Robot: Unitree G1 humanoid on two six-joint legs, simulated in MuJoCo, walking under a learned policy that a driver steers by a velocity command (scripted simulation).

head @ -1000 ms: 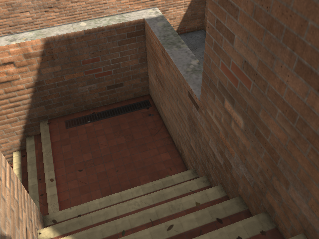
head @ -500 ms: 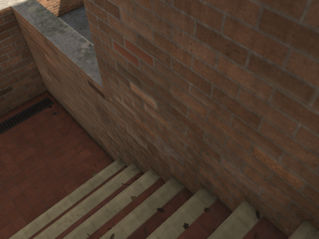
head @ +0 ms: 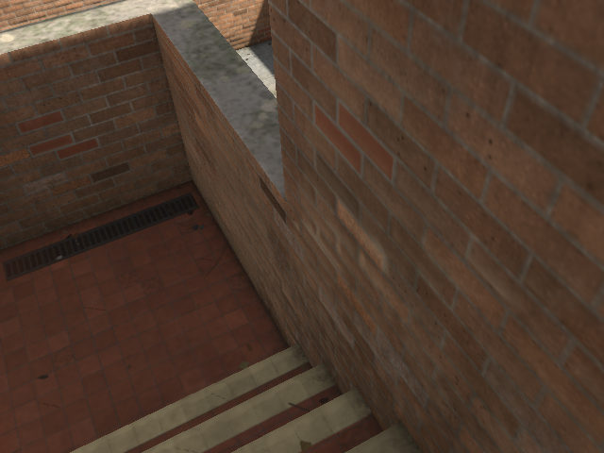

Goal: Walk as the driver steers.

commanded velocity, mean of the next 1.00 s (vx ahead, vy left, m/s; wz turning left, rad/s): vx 0.50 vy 0.00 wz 0.57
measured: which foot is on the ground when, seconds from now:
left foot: up 0.00-0.26, down 0.28-0.72, up 0.74-1.00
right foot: down 0.00-0.28, up 0.30-0.70, down 0.72-1.00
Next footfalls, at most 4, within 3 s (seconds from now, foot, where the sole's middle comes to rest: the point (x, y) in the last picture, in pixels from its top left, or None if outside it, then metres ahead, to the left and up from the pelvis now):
0.28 left None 0.15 0.19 -0.93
0.72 right None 0.45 0.08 -1.13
1.28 left None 0.55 0.39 -1.34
1.68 right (226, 441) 0.85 0.39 -1.54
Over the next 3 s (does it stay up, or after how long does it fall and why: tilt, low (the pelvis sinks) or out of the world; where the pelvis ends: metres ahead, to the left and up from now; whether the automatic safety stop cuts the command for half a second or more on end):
stays up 0.97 0.60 -0.98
